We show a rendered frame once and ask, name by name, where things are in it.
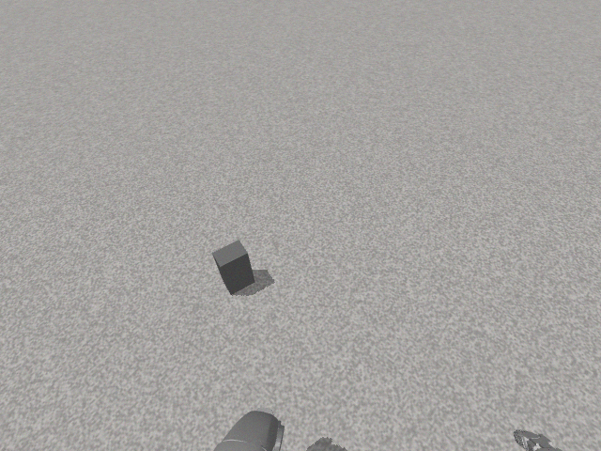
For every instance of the right robot hand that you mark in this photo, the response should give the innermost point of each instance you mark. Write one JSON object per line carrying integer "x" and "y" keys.
{"x": 533, "y": 442}

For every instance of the carton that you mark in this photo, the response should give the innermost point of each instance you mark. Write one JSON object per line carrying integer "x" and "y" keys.
{"x": 234, "y": 266}

